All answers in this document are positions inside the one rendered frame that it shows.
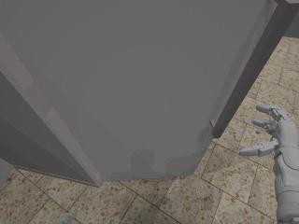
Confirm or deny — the handle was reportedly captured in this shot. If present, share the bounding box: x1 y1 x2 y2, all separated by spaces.
210 0 299 139

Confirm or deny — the left robot hand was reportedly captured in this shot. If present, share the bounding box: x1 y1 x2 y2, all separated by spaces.
55 211 77 224

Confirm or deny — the right robot hand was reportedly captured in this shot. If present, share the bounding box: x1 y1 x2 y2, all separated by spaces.
238 104 299 158

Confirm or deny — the fridge door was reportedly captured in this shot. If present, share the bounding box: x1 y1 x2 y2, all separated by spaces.
0 0 278 182

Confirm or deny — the robot right forearm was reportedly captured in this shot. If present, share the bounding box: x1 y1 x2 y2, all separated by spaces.
273 147 299 224

